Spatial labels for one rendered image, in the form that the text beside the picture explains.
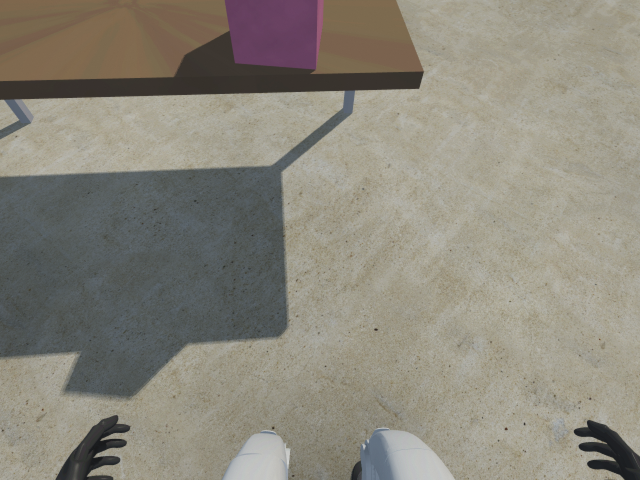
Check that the table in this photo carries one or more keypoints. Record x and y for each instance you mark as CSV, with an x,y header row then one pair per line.
x,y
119,48

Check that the right robot thigh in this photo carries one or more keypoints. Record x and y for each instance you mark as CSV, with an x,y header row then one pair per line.
x,y
400,455

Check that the carton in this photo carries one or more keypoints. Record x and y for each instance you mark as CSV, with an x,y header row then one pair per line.
x,y
282,33

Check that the robot left hand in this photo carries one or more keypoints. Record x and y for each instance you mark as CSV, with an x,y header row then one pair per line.
x,y
81,461

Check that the robot right hand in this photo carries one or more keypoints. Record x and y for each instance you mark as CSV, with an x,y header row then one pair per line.
x,y
627,462

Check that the robot thigh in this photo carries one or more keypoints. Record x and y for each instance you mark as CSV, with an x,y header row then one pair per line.
x,y
400,455
263,457

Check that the left robot thigh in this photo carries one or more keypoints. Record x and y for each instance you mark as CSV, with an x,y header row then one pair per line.
x,y
263,457

